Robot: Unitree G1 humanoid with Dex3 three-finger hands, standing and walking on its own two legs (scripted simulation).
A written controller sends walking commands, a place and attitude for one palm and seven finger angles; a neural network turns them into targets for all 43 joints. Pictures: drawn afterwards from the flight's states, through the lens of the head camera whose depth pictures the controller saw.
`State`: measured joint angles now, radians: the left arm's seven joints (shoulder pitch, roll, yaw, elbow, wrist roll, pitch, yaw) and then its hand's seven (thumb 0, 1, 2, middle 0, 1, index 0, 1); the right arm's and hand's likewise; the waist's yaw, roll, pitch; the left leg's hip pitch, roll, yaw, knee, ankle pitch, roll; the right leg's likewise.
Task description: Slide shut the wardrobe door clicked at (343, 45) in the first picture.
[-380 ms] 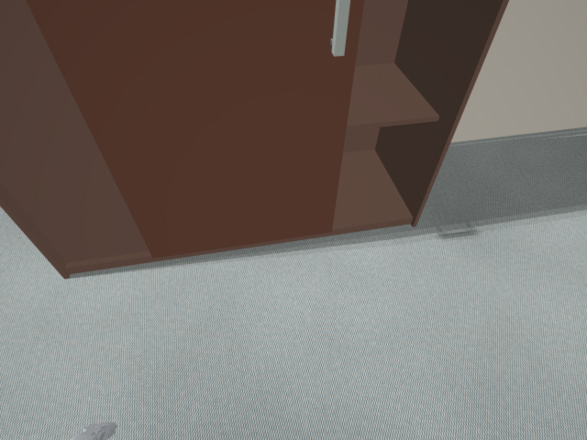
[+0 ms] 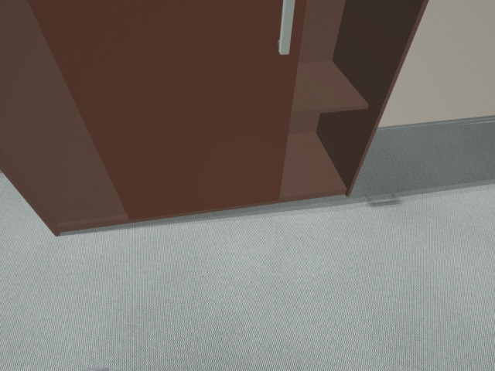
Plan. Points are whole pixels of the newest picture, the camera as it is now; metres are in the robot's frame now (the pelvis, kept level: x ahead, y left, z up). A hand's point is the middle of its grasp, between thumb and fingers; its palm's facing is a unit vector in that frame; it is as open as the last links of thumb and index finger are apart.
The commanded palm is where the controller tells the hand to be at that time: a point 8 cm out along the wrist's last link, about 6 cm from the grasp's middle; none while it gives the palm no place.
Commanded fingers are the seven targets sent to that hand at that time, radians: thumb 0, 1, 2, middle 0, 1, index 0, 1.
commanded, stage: stand and wait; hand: left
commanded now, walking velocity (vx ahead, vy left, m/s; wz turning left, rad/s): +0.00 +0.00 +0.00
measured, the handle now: (285, 8) +1.01 -0.04 +0.20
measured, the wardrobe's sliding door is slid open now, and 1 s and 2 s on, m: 0.39 0.39 0.39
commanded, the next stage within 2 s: look at it before walking up in 0.44 s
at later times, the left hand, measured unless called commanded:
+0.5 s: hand out of the picture +0.06 +0.24 -0.15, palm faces -0.02 -0.94 -0.35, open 7.4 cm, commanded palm none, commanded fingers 0.00 0.90 0.90 -0.20 -0.30 -0.20 -0.30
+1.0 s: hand out of the picture +0.06 +0.25 -0.15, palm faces -0.03 -0.94 -0.34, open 7.4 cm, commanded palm none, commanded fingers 0.00 0.90 0.90 -0.20 -0.30 -0.20 -0.30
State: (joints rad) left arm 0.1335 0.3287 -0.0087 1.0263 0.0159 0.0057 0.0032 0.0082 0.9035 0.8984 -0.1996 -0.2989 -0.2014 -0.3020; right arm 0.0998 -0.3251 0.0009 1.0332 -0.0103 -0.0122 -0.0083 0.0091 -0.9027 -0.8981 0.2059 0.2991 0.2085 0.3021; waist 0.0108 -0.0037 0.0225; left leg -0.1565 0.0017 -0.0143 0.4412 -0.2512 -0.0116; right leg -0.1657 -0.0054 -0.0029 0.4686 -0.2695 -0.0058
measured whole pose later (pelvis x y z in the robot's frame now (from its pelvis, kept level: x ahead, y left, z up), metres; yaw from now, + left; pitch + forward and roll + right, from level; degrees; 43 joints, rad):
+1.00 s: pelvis -0.01 +0.00 +0.00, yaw +0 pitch -2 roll +0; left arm 0.13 0.34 -0.01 1.08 0.02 0.00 0.00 0.01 0.90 0.90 -0.20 -0.30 -0.20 -0.30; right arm 0.12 -0.34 0.00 1.11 0.00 -0.01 0.00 0.01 -0.90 -0.90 0.21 0.30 0.21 0.30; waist 0.01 0.00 0.04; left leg -0.14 0.01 -0.01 0.37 -0.20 -0.02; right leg -0.15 0.01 0.00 0.39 -0.21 -0.01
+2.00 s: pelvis -0.04 +0.02 -0.01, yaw -23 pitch +2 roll -1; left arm 0.27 0.25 0.08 0.92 0.03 0.06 -0.01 0.01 0.90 0.90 -0.20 -0.30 -0.20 -0.30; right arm 0.16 -0.22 -0.05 0.90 -0.01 0.00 -0.03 0.01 -0.91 -0.90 0.20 0.30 0.20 0.30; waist 0.04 -0.04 0.00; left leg -0.23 0.01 0.00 0.52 -0.37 0.00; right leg -0.40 0.13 0.17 0.56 -0.26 -0.02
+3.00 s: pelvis +0.21 -0.19 -0.01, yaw -52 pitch -1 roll -2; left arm 0.36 0.22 0.07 1.05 0.02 -0.01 -0.01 0.01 0.91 0.90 -0.19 -0.30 -0.20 -0.30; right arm 0.18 -0.15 -0.04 0.93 -0.03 -0.07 0.01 0.01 -0.91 -0.90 0.20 0.30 0.20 0.30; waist 0.04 -0.05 0.01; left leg -0.34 0.08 0.16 0.62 -0.27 0.04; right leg -0.27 0.03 0.00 0.85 -0.44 -0.04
